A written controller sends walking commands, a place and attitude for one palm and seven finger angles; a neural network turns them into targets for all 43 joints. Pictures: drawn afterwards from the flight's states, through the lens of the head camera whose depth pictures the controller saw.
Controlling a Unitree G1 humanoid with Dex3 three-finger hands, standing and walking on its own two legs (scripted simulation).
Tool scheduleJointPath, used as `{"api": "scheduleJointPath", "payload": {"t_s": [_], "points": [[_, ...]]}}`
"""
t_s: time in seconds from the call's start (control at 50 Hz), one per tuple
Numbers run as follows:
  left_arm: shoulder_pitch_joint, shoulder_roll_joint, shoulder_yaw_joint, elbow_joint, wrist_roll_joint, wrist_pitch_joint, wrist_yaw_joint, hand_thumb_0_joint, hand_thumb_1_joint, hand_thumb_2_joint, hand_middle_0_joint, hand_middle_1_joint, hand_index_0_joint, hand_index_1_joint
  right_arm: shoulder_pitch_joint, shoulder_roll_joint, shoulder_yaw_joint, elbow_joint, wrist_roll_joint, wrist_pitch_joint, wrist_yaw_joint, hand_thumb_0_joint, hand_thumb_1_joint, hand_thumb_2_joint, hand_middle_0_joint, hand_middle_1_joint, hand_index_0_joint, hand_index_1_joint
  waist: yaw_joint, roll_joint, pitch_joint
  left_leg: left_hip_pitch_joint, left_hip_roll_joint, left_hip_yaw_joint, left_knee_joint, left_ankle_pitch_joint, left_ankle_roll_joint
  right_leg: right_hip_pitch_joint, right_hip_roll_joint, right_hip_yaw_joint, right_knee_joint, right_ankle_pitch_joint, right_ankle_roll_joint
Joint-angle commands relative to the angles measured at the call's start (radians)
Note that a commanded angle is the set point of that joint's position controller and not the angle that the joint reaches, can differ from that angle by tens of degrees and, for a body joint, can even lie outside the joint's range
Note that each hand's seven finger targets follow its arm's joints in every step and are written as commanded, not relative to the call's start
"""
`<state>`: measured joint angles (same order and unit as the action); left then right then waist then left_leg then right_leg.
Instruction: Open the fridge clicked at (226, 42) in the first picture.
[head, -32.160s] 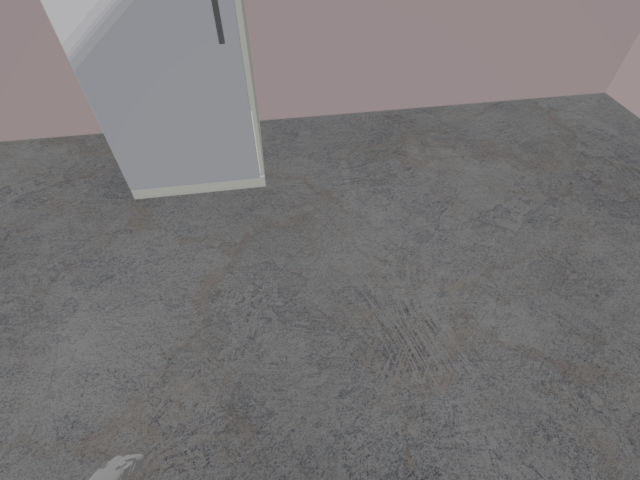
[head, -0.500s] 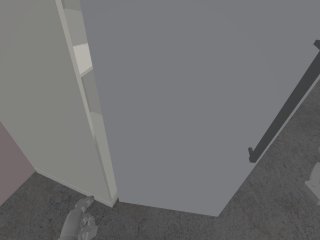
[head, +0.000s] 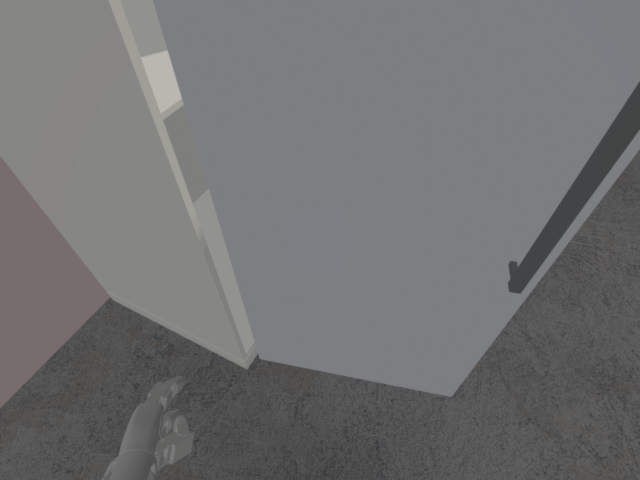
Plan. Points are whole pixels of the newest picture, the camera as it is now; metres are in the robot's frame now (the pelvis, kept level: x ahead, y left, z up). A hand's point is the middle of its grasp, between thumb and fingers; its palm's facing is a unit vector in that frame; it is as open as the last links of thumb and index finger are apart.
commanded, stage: step back with the hand held close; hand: right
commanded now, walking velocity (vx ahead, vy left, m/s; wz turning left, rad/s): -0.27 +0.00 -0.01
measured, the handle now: (571, 190) +0.44 -0.30 +0.14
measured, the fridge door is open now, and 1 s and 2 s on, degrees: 75 75 75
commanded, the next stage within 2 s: stop stepping back and stand still in 0.84 s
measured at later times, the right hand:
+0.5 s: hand out of the picture +0.11 -0.31 +0.17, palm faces +0.53 +0.75 -0.40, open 7.4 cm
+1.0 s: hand out of the picture +0.00 -0.30 +0.16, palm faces +0.35 +0.84 -0.41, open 7.4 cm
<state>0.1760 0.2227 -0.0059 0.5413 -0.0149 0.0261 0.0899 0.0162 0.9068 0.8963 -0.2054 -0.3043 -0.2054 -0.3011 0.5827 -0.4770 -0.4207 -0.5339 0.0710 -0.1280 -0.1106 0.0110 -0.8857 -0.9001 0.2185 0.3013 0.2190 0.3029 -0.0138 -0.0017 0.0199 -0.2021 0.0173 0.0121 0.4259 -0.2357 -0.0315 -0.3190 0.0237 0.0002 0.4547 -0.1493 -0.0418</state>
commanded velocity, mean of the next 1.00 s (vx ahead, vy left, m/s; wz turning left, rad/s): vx -0.29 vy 0.00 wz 0.08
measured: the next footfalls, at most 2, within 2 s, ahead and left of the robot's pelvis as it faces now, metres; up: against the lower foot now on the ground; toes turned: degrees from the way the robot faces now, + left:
left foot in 0.68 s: -0.18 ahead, +0.12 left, +0.00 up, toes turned -3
right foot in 1.14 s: -0.18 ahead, -0.17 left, +0.00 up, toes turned +3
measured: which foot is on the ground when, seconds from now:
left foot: down 0.00-0.42, up 0.44-0.66, down 0.68-1.00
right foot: down 0.00-0.94, up 0.96-1.00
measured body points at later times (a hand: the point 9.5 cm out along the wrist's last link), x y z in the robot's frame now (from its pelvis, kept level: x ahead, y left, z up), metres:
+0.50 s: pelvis -0.08 -0.02 -0.01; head -0.07 -0.06 +0.44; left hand +0.12 +0.20 -0.07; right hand +0.08 -0.35 +0.19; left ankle -0.09 +0.14 -0.71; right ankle +0.05 -0.09 -0.74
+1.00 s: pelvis -0.21 -0.04 -0.03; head -0.20 -0.10 +0.42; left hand -0.01 +0.18 -0.06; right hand -0.02 -0.34 +0.18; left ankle -0.18 +0.08 -0.74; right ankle -0.02 -0.10 -0.71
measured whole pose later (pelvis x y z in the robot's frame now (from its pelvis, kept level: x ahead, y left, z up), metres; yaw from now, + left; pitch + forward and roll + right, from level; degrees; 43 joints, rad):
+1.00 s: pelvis -0.21 -0.04 -0.03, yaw +1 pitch -2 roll +4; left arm 0.13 0.17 0.00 0.58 0.00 -0.10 0.03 0.02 0.90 0.90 -0.21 -0.30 -0.21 -0.30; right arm 0.49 -0.50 -0.46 -0.60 0.08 -0.20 -0.09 0.01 -0.89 -0.90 0.21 0.30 0.21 0.30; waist 0.00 0.06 0.05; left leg -0.30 -0.06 0.02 0.63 -0.31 0.05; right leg -0.66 0.01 -0.02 0.82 -0.29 0.05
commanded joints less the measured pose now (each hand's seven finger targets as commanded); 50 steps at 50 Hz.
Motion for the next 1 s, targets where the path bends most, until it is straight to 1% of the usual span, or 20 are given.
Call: {"api": "scheduleJointPath", "payload": {"t_s": [0.0,0.12,0.26,0.3,0.36,0.42,0.48,0.58,0.62,0.66,0.72,0.74,0.76,0.78,0.82,0.86,0.9,0.92,0.94,0.98], "points": [[-0.092,0.151,0.05,-0.151,0.005,-0.071,0.014,0.0,0.9,0.9,-0.2,-0.3,-0.2,-0.3,-0.045,-0.132,-0.136,-0.119,0.0,-0.078,-0.029,0.0,-0.9,-0.9,0.2,0.3,0.2,0.3,-0.01,-0.129,-0.124,0.113,-0.041,0.012,0.053,0.053,0.008,-0.093,-0.129,0.174,-0.212,-0.161,-0.045],[-0.101,0.162,0.056,-0.148,0.004,-0.117,0.01,0.0,0.9,0.9,-0.2,-0.3,-0.2,-0.3,-0.074,-0.13,-0.146,-0.113,-0.037,-0.104,-0.025,0.0,-0.9,-0.9,0.2,0.3,0.2,0.3,-0.023,-0.142,-0.097,0.255,-0.062,-0.024,0.117,-0.027,0.022,-0.372,-0.139,0.229,-0.261,-0.525,-0.081],[-0.049,0.119,0.053,-0.089,0.014,-0.147,0.002,0.0,0.9,0.9,-0.2,-0.3,-0.2,-0.3,-0.129,-0.141,-0.1,-0.228,-0.022,-0.14,-0.051,0.0,-0.9,-0.9,0.2,0.3,0.2,0.3,0.014,0.101,-0.137,-0.335,0.158,-0.167,-0.208,-0.206,0.118,0.179,-0.008,0.035,0.212,-0.165,0.026],[-0.048,0.121,0.049,-0.07,0.019,-0.15,0.009,0.0,0.9,0.9,-0.2,-0.3,-0.2,-0.3,-0.183,-0.146,-0.096,-0.221,-0.029,-0.144,-0.066,0.0,-0.9,-0.9,0.2,0.3,0.2,0.3,0.023,0.05,-0.107,-0.359,0.164,-0.157,-0.18,-0.154,0.112,0.175,-0.02,0.044,0.212,-0.141,0.025],[-0.067,0.141,0.046,-0.075,0.02,-0.164,0.023,0.0,0.9,0.9,-0.2,-0.3,-0.2,-0.3,-0.22,-0.141,-0.099,-0.191,-0.029,-0.155,-0.068,0.0,-0.9,-0.9,0.2,0.3,0.2,0.3,0.02,-0.124,-0.05,-0.3,0.015,-0.045,-0.046,-0.185,0.048,0.088,-0.1,0.173,-0.045,-0.244,0.007],[-0.118,0.169,0.058,-0.1,0.029,-0.191,0.029,0.0,0.9,0.9,-0.2,-0.3,-0.2,-0.3,-0.252,-0.149,-0.149,-0.163,-0.071,-0.184,-0.049,0.0,-0.9,-0.9,0.2,0.3,0.2,0.3,-0.013,-0.399,-0.053,0.244,-0.162,-0.024,0.499,-0.093,0.01,-0.514,-0.311,0.484,-0.453,-0.813,-0.121],[-0.087,0.137,0.078,-0.093,0.029,-0.193,-0.007,0.0,0.9,0.9,-0.2,-0.3,-0.2,-0.3,-0.175,-0.134,-0.151,-0.157,-0.059,-0.188,-0.026,0.0,-0.9,-0.9,0.2,0.3,0.2,0.3,-0.032,-0.218,-0.117,0.168,-0.153,-0.017,0.461,-0.206,0.042,-0.363,-0.266,0.353,-0.35,-0.563,-0.103],[-0.059,0.097,0.064,-0.069,0.023,-0.197,-0.049,0.0,0.9,0.9,-0.2,-0.3,-0.2,-0.3,-0.027,-0.138,-0.123,-0.278,0.016,-0.184,-0.01,0.0,-0.9,-0.9,0.2,0.3,0.2,0.3,-0.029,-0.203,-0.28,-0.031,-0.104,0.026,-0.083,-0.253,0.074,0.174,-0.187,0.169,-0.219,-0.127,0.074],[-0.006,0.086,0.055,-0.021,0.025,-0.172,-0.044,0.0,0.9,0.9,-0.2,-0.3,-0.2,-0.3,-0.069,-0.167,-0.133,-0.269,0.005,-0.193,-0.013,0.0,-0.9,-0.9,0.2,0.3,0.2,0.3,-0.001,-0.025,-0.284,-0.189,0.084,-0.159,-0.262,0.001,0.117,0.348,-0.116,0.032,0.102,0.09,0.079],[-0.051,0.078,0.038,-0.031,0.017,-0.168,-0.018,0.0,0.9,0.9,-0.2,-0.3,-0.2,-0.3,-0.193,-0.213,-0.143,-0.231,0.001,-0.193,-0.023,0.0,-0.9,-0.9,0.2,0.3,0.2,0.3,0.015,0.112,-0.191,-0.287,0.227,-0.182,-0.216,0.39,0.11,0.29,-0.068,-0.035,0.278,-0.073,0.06],[-0.086,0.124,0.063,-0.029,0.006,-0.196,0.012,0.0,0.9,0.9,-0.2,-0.3,-0.2,-0.3,-0.327,-0.187,-0.091,-0.17,-0.005,-0.159,-0.013,0.0,-0.9,-0.9,0.2,0.3,0.2,0.3,0.028,0.143,-0.186,-0.295,0.059,-0.038,0.009,0.378,0.016,0.389,-0.093,-0.01,0.06,0.226,0.034],[-0.094,0.131,0.057,-0.043,0.009,-0.185,0.02,0.0,0.9,0.9,-0.2,-0.3,-0.2,-0.3,-0.323,-0.177,-0.085,-0.153,-0.004,-0.134,-0.013,0.0,-0.9,-0.9,0.2,0.3,0.2,0.3,0.016,-0.02,-0.199,-0.264,-0.048,-0.001,0.131,0.322,-0.013,0.42,-0.14,0.076,-0.013,0.457,0.004],[-0.106,0.135,0.05,-0.047,0.015,-0.177,0.01,0.0,0.9,0.9,-0.2,-0.3,-0.2,-0.3,-0.321,-0.19,-0.101,-0.154,0.004,-0.124,-0.01,0.0,-0.9,-0.9,0.2,0.3,0.2,0.3,0.005,-0.18,-0.229,-0.244,-0.128,-0.017,0.27,-0.061,-0.018,0.414,-0.214,0.196,-0.122,0.512,-0.045],[-0.135,0.125,0.049,-0.059,0.017,-0.185,-0.003,0.0,0.9,0.9,-0.2,-0.3,-0.2,-0.3,-0.346,-0.165,-0.085,-0.161,0.01,-0.126,-0.007,0.0,-0.9,-0.9,0.2,0.3,0.2,0.3,-0.016,-0.263,-0.228,-0.18,-0.142,-0.053,0.379,-0.36,0.005,0.303,-0.3,0.259,-0.235,0.255,-0.061],[-0.148,0.145,0.055,-0.072,0.038,-0.196,-0.013,0.0,0.9,0.9,-0.2,-0.3,-0.2,-0.3,-0.284,-0.189,-0.143,-0.119,0.017,-0.144,-0.004,0.0,-0.9,-0.9,0.2,0.3,0.2,0.3,-0.034,-0.289,-0.152,0.058,-0.167,-0.035,0.472,-0.373,0.057,-0.127,-0.346,0.351,-0.47,-0.482,-0.011],[-0.149,0.115,0.062,-0.092,0.052,-0.174,-0.035,0.0,0.9,0.9,-0.2,-0.3,-0.2,-0.3,-0.173,-0.168,-0.149,-0.172,0.018,-0.138,0.006,0.0,-0.9,-0.9,0.2,0.3,0.2,0.3,-0.064,-0.284,-0.185,0.202,-0.175,0.06,0.384,-0.313,0.098,-0.24,-0.265,0.165,-0.451,-0.435,0.083],[-0.14,0.1,0.068,-0.104,0.022,-0.16,-0.05,0.0,0.9,0.9,-0.2,-0.3,-0.2,-0.3,-0.052,-0.176,-0.171,-0.233,0.028,-0.142,0.002,0.0,-0.9,-0.9,0.2,0.3,0.2,0.3,-0.079,-0.159,-0.215,0.062,-0.077,0.03,0.085,-0.303,0.14,-0.158,-0.096,-0.065,-0.062,-0.357,0.122],[-0.108,0.083,0.076,-0.104,0.0,-0.159,-0.053,0.0,0.9,0.9,-0.2,-0.3,-0.2,-0.3,-0.004,-0.208,-0.18,-0.287,0.03,-0.144,-0.003,0.0,-0.9,-0.9,0.2,0.3,0.2,0.3,-0.056,0.102,-0.235,-0.261,0.143,-0.18,-0.206,-0.371,0.177,0.065,0.038,-0.142,0.408,-0.277,0.174],[-0.126,0.085,0.073,-0.113,0.006,-0.16,-0.052,0.0,0.9,0.9,-0.2,-0.3,-0.2,-0.3,0.007,-0.209,-0.158,-0.349,0.014,-0.147,-0.007,0.0,-0.9,-0.9,0.2,0.3,0.2,0.3,-0.054,0.258,-0.111,-0.503,0.374,-0.481,-0.375,-0.451,0.273,-0.021,0.094,-0.02,0.818,-0.327,0.153],[-0.051,0.056,0.057,-0.085,0.022,-0.136,-0.064,0.0,0.9,0.9,-0.2,-0.3,-0.2,-0.3,-0.095,-0.212,-0.204,-0.399,0.012,-0.122,-0.015,0.0,-0.9,-0.9,0.2,0.3,0.2,0.3,0.004,0.175,-0.096,-0.544,0.392,-0.359,-0.308,-0.552,0.275,-0.199,-0.02,0.111,1.078,-0.256,0.101]]}}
